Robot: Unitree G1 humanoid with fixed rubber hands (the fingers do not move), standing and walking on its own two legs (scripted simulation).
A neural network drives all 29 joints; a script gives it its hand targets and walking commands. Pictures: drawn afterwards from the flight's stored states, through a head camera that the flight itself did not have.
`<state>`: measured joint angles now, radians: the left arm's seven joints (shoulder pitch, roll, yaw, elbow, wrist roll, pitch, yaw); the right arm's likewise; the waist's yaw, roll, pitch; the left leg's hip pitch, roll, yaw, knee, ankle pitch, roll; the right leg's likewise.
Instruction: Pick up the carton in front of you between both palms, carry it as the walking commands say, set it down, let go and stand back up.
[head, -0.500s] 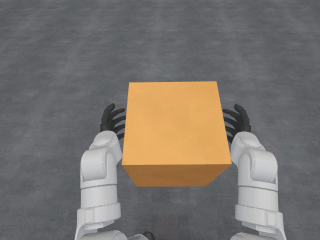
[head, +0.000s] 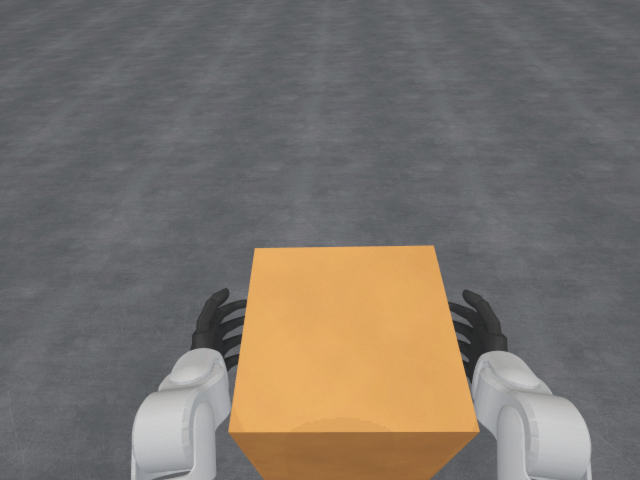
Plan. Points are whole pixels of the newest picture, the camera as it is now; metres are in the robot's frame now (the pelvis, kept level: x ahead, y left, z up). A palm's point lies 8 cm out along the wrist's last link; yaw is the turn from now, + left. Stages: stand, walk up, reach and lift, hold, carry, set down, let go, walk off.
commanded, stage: carry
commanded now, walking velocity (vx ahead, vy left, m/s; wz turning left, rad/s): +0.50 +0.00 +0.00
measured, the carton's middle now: (344, 372) +0.25 +0.00 +0.02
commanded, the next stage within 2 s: none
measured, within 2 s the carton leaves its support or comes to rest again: neither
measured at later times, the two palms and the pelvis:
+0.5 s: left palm (228, 180) +0.54 +0.18 +0.11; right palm (412, 174) +0.54 -0.12 +0.11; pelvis +0.31 +0.03 +0.01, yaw -1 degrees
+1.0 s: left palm (263, 92) +0.87 +0.15 +0.11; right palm (396, 91) +0.87 -0.15 +0.10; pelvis +0.65 +0.01 +0.01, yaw +0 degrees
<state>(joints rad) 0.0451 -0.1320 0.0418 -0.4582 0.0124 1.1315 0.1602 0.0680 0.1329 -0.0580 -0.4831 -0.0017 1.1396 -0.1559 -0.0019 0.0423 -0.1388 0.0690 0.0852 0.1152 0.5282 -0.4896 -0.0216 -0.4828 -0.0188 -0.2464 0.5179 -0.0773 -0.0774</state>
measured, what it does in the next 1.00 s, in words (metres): walks ahead: left foot, then right foot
